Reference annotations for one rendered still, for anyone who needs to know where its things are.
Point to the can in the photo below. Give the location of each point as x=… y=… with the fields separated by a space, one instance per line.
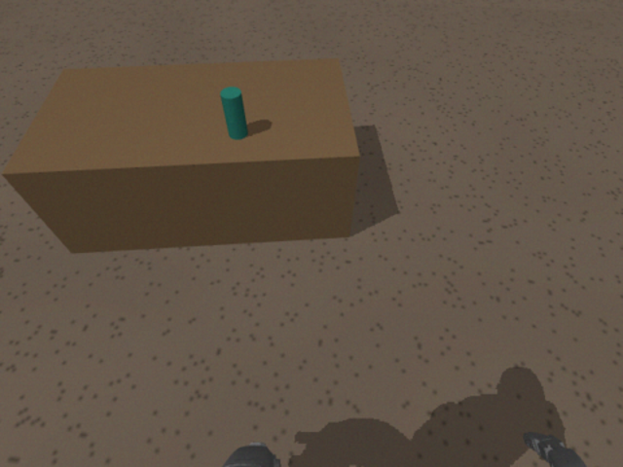
x=234 y=112

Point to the right robot hand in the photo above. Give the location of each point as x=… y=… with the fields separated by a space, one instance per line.
x=553 y=450

